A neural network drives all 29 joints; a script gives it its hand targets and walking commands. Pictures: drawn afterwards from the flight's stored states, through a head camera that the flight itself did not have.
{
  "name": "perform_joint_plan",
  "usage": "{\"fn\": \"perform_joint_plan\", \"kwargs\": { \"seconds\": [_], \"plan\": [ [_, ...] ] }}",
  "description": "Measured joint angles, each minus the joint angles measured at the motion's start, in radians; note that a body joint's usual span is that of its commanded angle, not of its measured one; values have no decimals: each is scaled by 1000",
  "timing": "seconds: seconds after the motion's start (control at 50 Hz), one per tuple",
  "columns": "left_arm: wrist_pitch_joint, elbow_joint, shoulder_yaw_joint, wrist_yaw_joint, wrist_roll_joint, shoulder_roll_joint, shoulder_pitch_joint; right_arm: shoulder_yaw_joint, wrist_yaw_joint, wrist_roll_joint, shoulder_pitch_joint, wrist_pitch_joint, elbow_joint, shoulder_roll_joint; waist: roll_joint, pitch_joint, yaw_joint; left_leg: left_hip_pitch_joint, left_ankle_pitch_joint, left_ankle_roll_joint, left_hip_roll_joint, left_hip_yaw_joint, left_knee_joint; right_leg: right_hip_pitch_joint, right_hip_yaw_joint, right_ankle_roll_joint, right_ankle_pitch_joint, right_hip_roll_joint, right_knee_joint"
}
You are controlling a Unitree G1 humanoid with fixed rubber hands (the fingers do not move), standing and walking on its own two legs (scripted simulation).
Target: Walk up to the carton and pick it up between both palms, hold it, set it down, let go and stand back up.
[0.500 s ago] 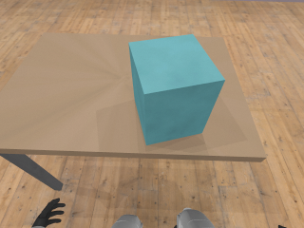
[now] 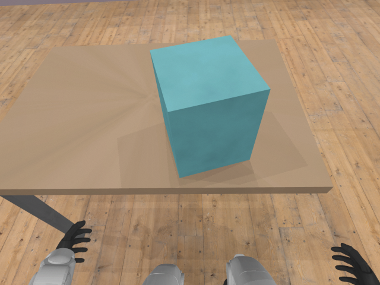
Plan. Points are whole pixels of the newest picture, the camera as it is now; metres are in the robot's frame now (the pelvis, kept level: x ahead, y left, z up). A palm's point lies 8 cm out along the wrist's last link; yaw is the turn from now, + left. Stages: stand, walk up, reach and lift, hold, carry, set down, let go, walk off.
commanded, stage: reach and lift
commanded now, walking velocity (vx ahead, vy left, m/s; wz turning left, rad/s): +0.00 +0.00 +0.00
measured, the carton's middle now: (203, 109) +0.49 +0.00 +0.05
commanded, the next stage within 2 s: none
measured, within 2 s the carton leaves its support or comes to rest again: neither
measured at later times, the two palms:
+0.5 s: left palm (72, 268) +0.14 +0.26 -0.02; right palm (374, 274) +0.14 -0.31 -0.03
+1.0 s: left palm (88, 252) +0.16 +0.22 +0.01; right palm (374, 258) +0.16 -0.27 +0.04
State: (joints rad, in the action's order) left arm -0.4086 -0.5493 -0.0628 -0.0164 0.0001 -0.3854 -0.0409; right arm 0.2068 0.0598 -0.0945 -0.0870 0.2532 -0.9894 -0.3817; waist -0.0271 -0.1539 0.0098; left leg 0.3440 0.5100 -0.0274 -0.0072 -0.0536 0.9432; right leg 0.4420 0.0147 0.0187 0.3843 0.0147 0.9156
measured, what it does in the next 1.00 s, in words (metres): stands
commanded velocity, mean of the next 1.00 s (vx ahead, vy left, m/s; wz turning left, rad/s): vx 0.00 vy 0.00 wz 0.00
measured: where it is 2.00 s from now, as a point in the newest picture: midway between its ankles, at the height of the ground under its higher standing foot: outside the picture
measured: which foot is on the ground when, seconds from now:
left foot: down 0.00-1.00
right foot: down 0.00-1.00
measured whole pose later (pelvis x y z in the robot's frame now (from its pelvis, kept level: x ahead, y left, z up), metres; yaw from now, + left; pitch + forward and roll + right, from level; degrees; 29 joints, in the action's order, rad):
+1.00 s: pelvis -0.04 -0.02 +0.03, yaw +1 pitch -6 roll +2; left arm -0.19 -0.30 -0.05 -0.17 0.00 -0.23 -0.13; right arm 0.03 0.17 0.17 -0.15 0.10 -0.50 -0.31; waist 0.11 -0.02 0.01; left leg 0.26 0.28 -0.04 -0.01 -0.05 0.62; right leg 0.37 0.01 0.05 0.27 0.01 0.66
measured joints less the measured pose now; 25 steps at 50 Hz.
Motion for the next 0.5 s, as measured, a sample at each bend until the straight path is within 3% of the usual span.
{"fn": "perform_joint_plan", "kwargs": {
  "seconds": [0.24, 0.36, 0.5],
  "plan": [
    [39, 47, 0, -8, 0, 5, -52, -52, 5, 15, -1, -9, 158, 51, 41, 34, 0, -24, -115, -17, -2, 0, -168, -10, 0, 21, -92, -1, -130],
    [95, 81, 0, -39, 0, 11, -98, -67, 7, 40, -21, -32, 226, 84, 74, 47, 0, -41, -163, -18, -2, 0, -234, -22, 0, 28, -134, -1, -183],
    [154, 90, 0, -60, 0, 53, -101, -94, 15, 81, -54, -67, 296, 65, 44, 71, 0, -54, -177, -18, -7, 0, -249, -39, 0, 14, -150, 3, -204]
  ]
}}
